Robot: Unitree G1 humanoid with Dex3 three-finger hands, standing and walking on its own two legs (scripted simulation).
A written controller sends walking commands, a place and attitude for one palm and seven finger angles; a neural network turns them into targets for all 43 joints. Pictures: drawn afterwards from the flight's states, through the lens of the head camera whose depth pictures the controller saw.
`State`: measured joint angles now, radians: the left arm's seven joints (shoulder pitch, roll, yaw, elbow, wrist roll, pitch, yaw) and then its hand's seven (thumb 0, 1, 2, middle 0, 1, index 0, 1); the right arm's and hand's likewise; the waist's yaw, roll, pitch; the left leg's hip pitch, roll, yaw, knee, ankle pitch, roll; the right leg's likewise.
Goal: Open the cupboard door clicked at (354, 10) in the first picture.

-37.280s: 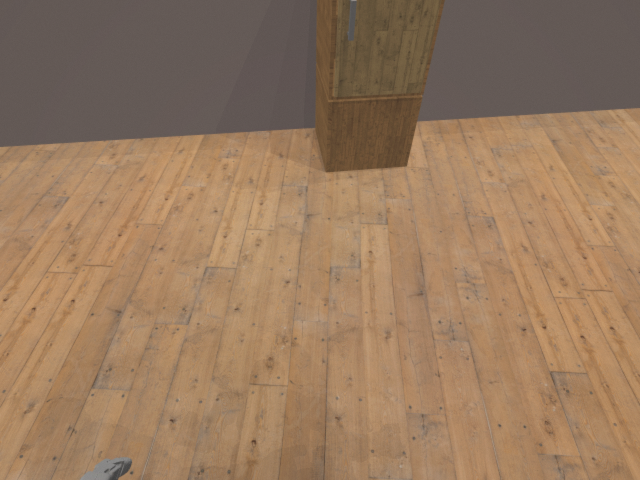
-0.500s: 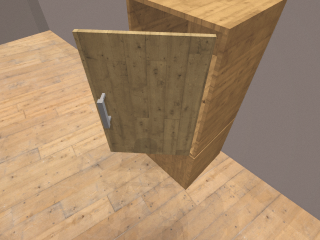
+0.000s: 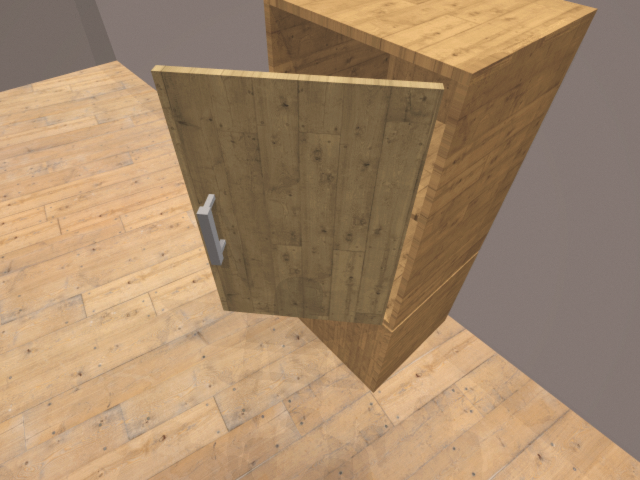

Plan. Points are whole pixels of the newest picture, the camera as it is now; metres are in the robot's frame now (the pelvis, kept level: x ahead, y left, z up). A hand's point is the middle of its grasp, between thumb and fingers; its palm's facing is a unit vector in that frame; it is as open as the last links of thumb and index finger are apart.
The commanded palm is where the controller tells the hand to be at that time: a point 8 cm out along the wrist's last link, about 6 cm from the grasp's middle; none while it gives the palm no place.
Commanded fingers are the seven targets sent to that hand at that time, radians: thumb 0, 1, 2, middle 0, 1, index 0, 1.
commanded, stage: come to a stop and stand still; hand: left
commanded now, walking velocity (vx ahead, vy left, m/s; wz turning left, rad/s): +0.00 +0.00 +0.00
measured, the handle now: (213, 230) +0.52 +0.24 -0.03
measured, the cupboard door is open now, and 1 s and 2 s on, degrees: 42 42 42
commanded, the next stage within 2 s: look again from close up in 0.06 s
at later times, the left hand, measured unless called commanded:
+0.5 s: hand out of the picture +0.01 +0.23 -0.18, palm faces +0.00 -0.98 -0.22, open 7.4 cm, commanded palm none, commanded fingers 0.00 0.90 0.90 -0.20 -0.30 -0.20 -0.30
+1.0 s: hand (136, 406) +0.20 +0.25 -0.02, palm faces +0.18 -0.98 -0.08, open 7.8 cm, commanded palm +0.10 +0.31 -0.07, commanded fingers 0.00 0.60 0.77 -0.22 -0.50 -0.22 -0.50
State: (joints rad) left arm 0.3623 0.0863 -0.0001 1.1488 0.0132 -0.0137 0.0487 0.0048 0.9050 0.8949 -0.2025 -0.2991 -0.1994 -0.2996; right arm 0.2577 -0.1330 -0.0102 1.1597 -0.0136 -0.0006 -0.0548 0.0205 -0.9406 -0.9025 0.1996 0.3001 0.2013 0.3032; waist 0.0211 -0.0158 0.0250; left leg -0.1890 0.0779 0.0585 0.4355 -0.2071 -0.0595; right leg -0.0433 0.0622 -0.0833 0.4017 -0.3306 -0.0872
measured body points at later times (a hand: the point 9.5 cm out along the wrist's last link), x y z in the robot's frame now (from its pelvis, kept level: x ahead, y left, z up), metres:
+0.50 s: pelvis -0.02 +0.05 -0.01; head -0.03 +0.05 +0.44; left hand +0.01 +0.28 -0.16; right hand -0.01 -0.18 -0.16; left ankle +0.00 +0.13 -0.74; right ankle -0.07 -0.05 -0.74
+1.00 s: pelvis -0.03 +0.06 -0.03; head -0.02 +0.06 +0.42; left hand +0.19 +0.30 -0.01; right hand +0.09 -0.20 -0.13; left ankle +0.00 +0.13 -0.74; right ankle -0.05 -0.04 -0.74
